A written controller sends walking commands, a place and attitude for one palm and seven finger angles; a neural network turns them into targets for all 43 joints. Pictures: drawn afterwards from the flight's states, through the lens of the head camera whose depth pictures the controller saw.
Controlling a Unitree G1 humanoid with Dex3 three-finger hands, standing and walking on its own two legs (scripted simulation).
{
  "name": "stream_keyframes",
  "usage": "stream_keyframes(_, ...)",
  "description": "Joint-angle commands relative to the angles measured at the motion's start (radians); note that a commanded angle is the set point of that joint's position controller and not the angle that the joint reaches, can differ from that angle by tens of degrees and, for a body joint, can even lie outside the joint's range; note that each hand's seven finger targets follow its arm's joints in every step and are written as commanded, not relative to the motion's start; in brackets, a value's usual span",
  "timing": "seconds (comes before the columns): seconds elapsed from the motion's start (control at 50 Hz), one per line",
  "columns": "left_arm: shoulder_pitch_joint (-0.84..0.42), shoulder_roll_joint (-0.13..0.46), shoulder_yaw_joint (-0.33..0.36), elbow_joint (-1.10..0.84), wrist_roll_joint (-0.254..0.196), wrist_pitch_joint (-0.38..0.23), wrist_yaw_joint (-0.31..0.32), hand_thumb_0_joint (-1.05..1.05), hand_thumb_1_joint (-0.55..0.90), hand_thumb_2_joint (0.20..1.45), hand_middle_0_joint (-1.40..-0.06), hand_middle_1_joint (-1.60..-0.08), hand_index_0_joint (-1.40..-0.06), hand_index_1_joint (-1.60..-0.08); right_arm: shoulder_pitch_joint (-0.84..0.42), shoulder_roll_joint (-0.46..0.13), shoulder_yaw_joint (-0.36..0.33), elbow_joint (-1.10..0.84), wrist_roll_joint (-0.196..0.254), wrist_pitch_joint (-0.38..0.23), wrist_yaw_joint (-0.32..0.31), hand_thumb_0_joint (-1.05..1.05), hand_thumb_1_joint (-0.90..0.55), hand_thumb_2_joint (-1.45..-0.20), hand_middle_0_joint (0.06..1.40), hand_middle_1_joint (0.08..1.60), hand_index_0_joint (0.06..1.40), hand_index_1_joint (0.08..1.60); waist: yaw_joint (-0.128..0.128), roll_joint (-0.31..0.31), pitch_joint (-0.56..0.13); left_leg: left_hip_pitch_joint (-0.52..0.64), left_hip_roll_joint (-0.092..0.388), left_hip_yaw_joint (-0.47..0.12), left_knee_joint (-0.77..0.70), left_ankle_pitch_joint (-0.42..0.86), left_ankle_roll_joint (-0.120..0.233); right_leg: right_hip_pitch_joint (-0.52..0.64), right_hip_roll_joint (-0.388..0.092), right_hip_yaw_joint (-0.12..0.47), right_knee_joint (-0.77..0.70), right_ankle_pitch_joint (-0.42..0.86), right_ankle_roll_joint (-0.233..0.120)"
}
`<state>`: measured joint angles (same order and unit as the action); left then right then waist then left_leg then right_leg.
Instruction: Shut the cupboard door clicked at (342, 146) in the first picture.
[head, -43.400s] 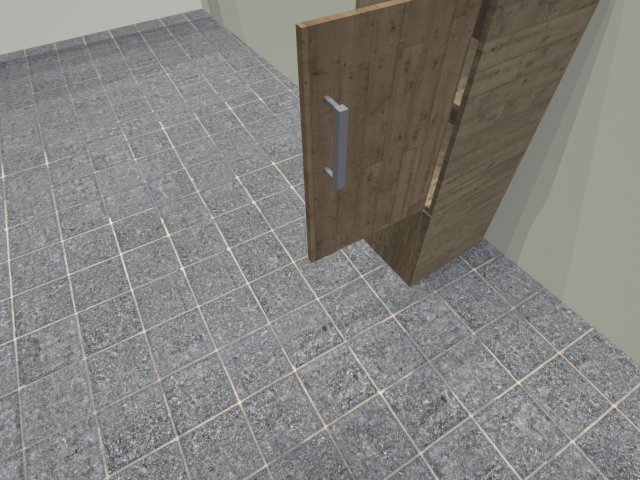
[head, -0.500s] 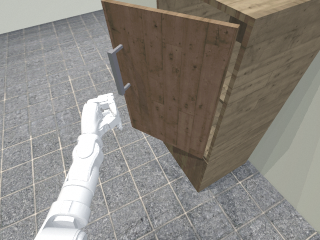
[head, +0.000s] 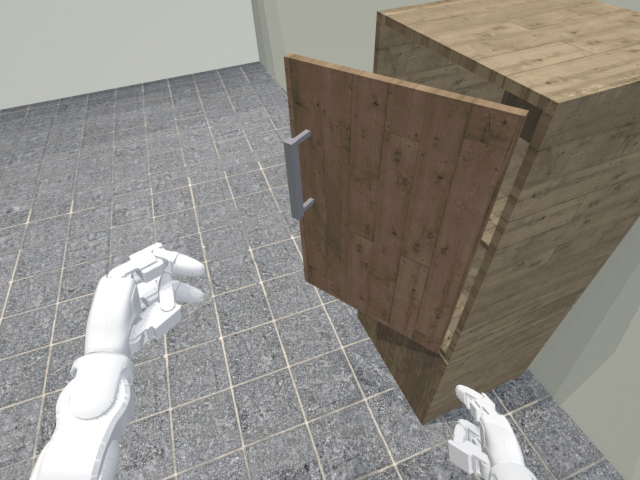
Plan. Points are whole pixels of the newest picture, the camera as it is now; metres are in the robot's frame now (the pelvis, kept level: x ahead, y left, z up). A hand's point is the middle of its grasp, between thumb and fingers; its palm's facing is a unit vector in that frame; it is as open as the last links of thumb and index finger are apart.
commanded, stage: draw the hand back to the body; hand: left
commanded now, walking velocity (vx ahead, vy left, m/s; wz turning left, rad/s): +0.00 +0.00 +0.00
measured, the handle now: (300, 176) +0.64 +0.11 +0.03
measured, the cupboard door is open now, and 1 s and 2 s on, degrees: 31 31 31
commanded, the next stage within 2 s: step back with the hand held close in 0.68 s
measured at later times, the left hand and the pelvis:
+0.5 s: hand (62, 353) +0.18 +0.27 +0.15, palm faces +0.49 -0.78 -0.38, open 7.2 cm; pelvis +0.00 +0.00 +0.00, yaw +1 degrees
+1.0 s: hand (80, 334) +0.21 +0.27 +0.15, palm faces +0.41 -0.79 -0.46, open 7.4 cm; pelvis +0.01 +0.00 +0.00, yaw +0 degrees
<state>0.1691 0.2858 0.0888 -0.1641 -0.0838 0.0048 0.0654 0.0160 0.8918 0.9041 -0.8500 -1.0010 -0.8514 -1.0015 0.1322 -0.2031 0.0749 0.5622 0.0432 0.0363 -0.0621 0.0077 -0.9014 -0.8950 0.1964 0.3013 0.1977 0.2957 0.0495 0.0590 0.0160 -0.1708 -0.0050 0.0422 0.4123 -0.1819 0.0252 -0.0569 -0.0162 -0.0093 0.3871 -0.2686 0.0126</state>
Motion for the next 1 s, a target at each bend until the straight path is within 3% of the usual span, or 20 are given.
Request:
stream_keyframes(0.0,-0.104,0.17,0.15,-0.314,0.002,-0.067,0.02,0.0,0.9,0.9,-0.585,-0.72,-0.585,-0.72,-0.107,-0.117,-0.054,-0.138,-0.014,-0.057,-0.009,0.0,-0.9,-0.9,0.2,0.3,0.2,0.3,-0.017,-0.005,-0.141,0.161,0.027,-0.047,-0.07,0.125,0.001,-0.075,0.029,-0.022,-0.067,0.181,-0.024)
stream_keyframes(0.08,0.011,0.225,0.237,-0.362,0.005,-0.075,0.033,0.0,0.9,0.9,-0.475,-0.6,-0.475,-0.6,-0.107,-0.124,-0.062,-0.124,-0.019,-0.078,-0.008,0.0,-0.9,-0.9,0.2,0.3,0.2,0.3,-0.002,0.014,-0.122,0.147,0.03,-0.051,-0.071,0.119,-0.005,-0.072,0.03,-0.025,-0.074,0.167,-0.024)
stream_keyframes(0.1,0.025,0.214,0.236,-0.394,0.003,-0.081,0.035,0.0,0.9,0.9,-0.447,-0.57,-0.447,-0.57,-0.108,-0.118,-0.062,-0.127,-0.017,-0.083,-0.006,0.0,-0.9,-0.9,0.2,0.3,0.2,0.3,-0.004,0.027,-0.129,0.145,0.029,-0.047,-0.067,0.123,-0.004,-0.066,0.025,-0.025,-0.066,0.171,-0.023)
stream_keyframes(0.18,0.142,0.272,0.335,-0.401,0.0,-0.093,0.048,0.0,0.9,0.9,-0.337,-0.45,-0.337,-0.45,-0.104,-0.128,-0.074,-0.114,-0.018,-0.108,-0.009,0.0,-0.9,-0.9,0.2,0.3,0.2,0.3,0.01,-0.009,-0.096,0.12,0.033,-0.047,-0.068,0.094,-0.004,-0.077,0.029,-0.027,-0.078,0.143,-0.02)
stream_keyframes(0.2,0.159,0.256,0.331,-0.417,-0.004,-0.1,0.048,0.0,0.9,0.9,-0.31,-0.42,-0.31,-0.42,-0.102,-0.122,-0.074,-0.118,-0.014,-0.112,-0.008,0.0,-0.9,-0.9,0.2,0.3,0.2,0.3,0.007,-0.013,-0.097,0.113,0.03,-0.042,-0.065,0.093,-0.003,-0.074,0.025,-0.027,-0.071,0.141,-0.02)
stream_keyframes(0.22,0.177,0.267,0.351,-0.428,-0.002,-0.106,0.05,0.0,0.9,0.9,-0.282,-0.39,-0.282,-0.39,-0.103,-0.122,-0.077,-0.115,-0.013,-0.118,-0.009,0.0,-0.9,-0.9,0.2,0.3,0.2,0.3,0.01,0.01,-0.093,0.115,0.03,-0.038,-0.061,0.091,-0.004,-0.081,0.026,-0.026,-0.071,0.139,-0.021)
stream_keyframes(0.28,0.253,0.317,0.433,-0.428,-0.006,-0.118,0.059,0.0,0.9,0.9,-0.2,-0.3,-0.2,-0.3,-0.094,-0.129,-0.088,-0.108,-0.012,-0.136,-0.014,0.0,-0.9,-0.9,0.2,0.3,0.2,0.3,0.022,-0.002,-0.086,0.099,0.029,-0.032,-0.054,0.089,-0.002,-0.077,0.027,-0.023,-0.082,0.136,-0.021)
stream_keyframes(0.3,0.231,0.255,0.368,-0.424,-0.003,-0.121,0.053,0.0,0.9,0.9,-0.2,-0.3,-0.2,-0.3,-0.094,-0.124,-0.083,-0.108,-0.011,-0.14,-0.013,0.0,-0.9,-0.9,0.2,0.3,0.2,0.3,0.007,0.014,-0.066,0.098,0.025,-0.027,-0.055,0.081,0.0,-0.093,0.021,-0.023,-0.075,0.13,-0.018)
stream_keyframes(0.36,0.165,0.232,0.329,-0.41,0.006,-0.121,0.058,0.0,0.9,0.9,-0.2,-0.3,-0.2,-0.3,-0.085,-0.139,-0.092,-0.097,-0.013,-0.153,-0.017,0.0,-0.9,-0.9,0.2,0.3,0.2,0.3,-0.007,-0.003,-0.033,0.107,0.025,-0.029,-0.06,0.047,0.005,-0.132,0.024,-0.024,-0.081,0.098,-0.013)
stream_keyframes(0.44,0.153,0.245,0.335,-0.392,0.009,-0.124,0.063,0.0,0.9,0.9,-0.2,-0.3,-0.2,-0.3,-0.089,-0.138,-0.092,-0.092,-0.016,-0.164,-0.024,0.0,-0.9,-0.9,0.2,0.3,0.2,0.3,0.002,-0.032,-0.034,0.109,0.019,-0.026,-0.059,0.034,0.01,-0.128,0.02,-0.019,-0.09,0.071,-0.012)
stream_keyframes(0.48,0.164,0.291,0.381,-0.398,0.008,-0.131,0.066,0.0,0.9,0.9,-0.2,-0.3,-0.2,-0.3,-0.093,-0.14,-0.095,-0.086,-0.02,-0.17,-0.028,0.0,-0.9,-0.9,0.2,0.3,0.2,0.3,0.013,-0.034,-0.052,0.108,0.016,-0.023,-0.054,0.037,0.012,-0.113,0.017,-0.011,-0.104,0.073,-0.013)
stream_keyframes(0.54,0.173,0.276,0.376,-0.425,0.007,-0.139,0.063,0.0,0.9,0.9,-0.2,-0.3,-0.2,-0.3,-0.096,-0.126,-0.088,-0.092,-0.019,-0.173,-0.027,0.0,-0.9,-0.9,0.2,0.3,0.2,0.3,0.015,0.019,-0.06,0.115,0.013,-0.015,-0.046,0.068,0.009,-0.103,0.015,-0.012,-0.093,0.104,-0.016)
stream_keyframes(0.58,0.201,0.293,0.4,-0.407,0.005,-0.136,0.062,0.0,0.9,0.9,-0.2,-0.3,-0.2,-0.3,-0.096,-0.128,-0.089,-0.087,-0.022,-0.173,-0.026,0.0,-0.9,-0.9,0.2,0.3,0.2,0.3,0.021,0.015,-0.054,0.105,0.015,-0.016,-0.046,0.079,0.005,-0.096,0.017,-0.01,-0.101,0.117,-0.017)
stream_keyframes(0.6,0.188,0.269,0.376,-0.434,0.005,-0.139,0.059,0.0,0.9,0.9,-0.2,-0.3,-0.2,-0.3,-0.097,-0.121,-0.086,-0.093,-0.019,-0.172,-0.024,0.0,-0.9,-0.9,0.2,0.3,0.2,0.3,0.015,0.048,-0.058,0.115,0.015,-0.011,-0.044,0.094,0.004,-0.094,0.015,-0.011,-0.09,0.134,-0.018)
stream_keyframes(0.76,0.216,0.255,0.373,-0.408,0.002,-0.128,0.052,0.0,0.9,0.9,-0.2,-0.3,-0.2,-0.3,-0.086,-0.124,-0.09,-0.099,-0.021,-0.162,-0.02,0.0,-0.9,-0.9,0.2,0.3,0.2,0.3,0.01,-0.006,-0.057,0.123,0.02,-0.004,-0.038,0.135,0.006,-0.105,0.022,-0.018,-0.084,0.183,-0.011)
stream_keyframes(0.78,0.226,0.263,0.383,-0.387,0.0,-0.125,0.051,0.0,0.9,0.9,-0.2,-0.3,-0.2,-0.3,-0.085,-0.128,-0.092,-0.092,-0.023,-0.162,-0.021,0.0,-0.9,-0.9,0.2,0.3,0.2,0.3,0.013,-0.026,-0.052,0.118,0.02,-0.005,-0.04,0.127,0.007,-0.101,0.02,-0.017,-0.094,0.174,-0.01)
stream_keyframes(0.8,0.158,0.352,0.456,-0.441,0.005,-0.157,0.055,0.0,0.9,0.9,-0.2,-0.3,-0.2,-0.3,-0.095,-0.153,-0.099,-0.117,-0.018,-0.138,-0.019,0.0,-0.9,-0.9,0.2,0.3,0.2,0.3,-0.022,-0.039,-0.021,0.055,0.038,-0.02,0.034,0.077,0.023,-0.202,-0.041,0.056,-0.136,0.217,-0.007)
stream_keyframes(0.84,0.237,0.286,0.395,-0.367,0.01,-0.174,0.048,0.0,0.9,0.9,-0.2,-0.3,-0.2,-0.3,-0.086,-0.132,-0.097,-0.102,-0.022,-0.109,-0.022,0.0,-0.9,-0.9,0.2,0.3,0.2,0.3,-0.029,-0.092,-0.05,0.027,0.032,-0.021,0.083,0.07,0.02,-0.212,-0.084,0.068,-0.12,0.27,-0.015)
stream_keyframes(0.92,0.292,0.307,0.415,-0.398,0.008,-0.19,0.057,0.0,0.9,0.9,-0.2,-0.3,-0.2,-0.3,-0.081,-0.134,-0.11,-0.118,-0.018,-0.076,-0.031,0.0,-0.9,-0.9,0.2,0.3,0.2,0.3,-0.031,-0.048,-0.175,0.04,0.048,-0.011,0.1,0.248,0.016,-0.147,-0.093,0.041,-0.006,0.486,-0.01)
stream_keyframes(0.98,0.303,0.351,0.45,-0.445,0.004,-0.183,0.066,0.0,0.9,0.9,-0.2,-0.3,-0.2,-0.3,-0.082,-0.146,-0.116,-0.137,-0.016,-0.053,-0.04,0.0,-0.9,-0.9,0.2,0.3,0.2,0.3,-0.031,-0.039,-0.215,0.059,0.066,-0.024,0.096,0.383,0.016,-0.139,-0.069,0.019,0.039,0.525,0.001)
